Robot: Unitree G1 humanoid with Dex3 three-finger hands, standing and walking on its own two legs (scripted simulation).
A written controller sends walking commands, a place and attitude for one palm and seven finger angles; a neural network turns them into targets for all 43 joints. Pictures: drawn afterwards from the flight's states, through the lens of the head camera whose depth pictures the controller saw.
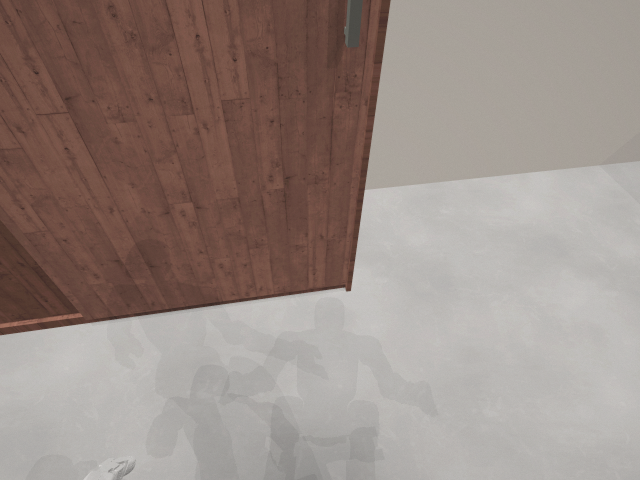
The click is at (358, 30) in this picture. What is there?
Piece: wardrobe's sliding door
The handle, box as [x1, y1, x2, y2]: [344, 0, 362, 47]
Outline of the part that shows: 348,0 346,26 344,27 345,43 347,47 358,46 362,0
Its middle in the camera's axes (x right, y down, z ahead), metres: +0.06 -0.46 +0.69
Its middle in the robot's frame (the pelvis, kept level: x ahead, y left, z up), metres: +0.86 +0.00 +0.27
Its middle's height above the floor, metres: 1.04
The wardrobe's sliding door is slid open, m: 0.00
